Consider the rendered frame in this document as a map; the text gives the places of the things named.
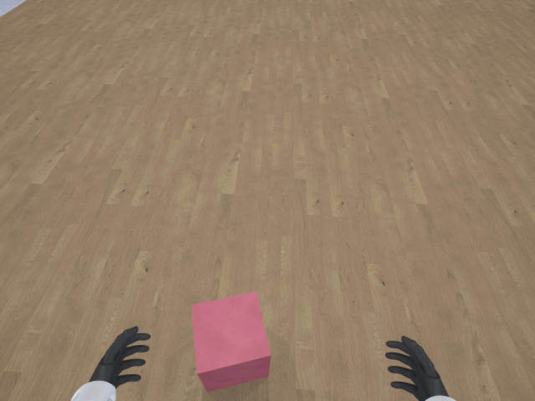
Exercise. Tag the robot left hand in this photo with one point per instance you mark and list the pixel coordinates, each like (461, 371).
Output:
(112, 364)

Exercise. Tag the robot right hand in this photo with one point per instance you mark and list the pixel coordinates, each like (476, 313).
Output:
(427, 381)

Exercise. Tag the robot left forearm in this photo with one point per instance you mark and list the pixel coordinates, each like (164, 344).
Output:
(95, 391)

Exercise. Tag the carton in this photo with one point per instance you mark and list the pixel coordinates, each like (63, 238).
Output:
(231, 343)

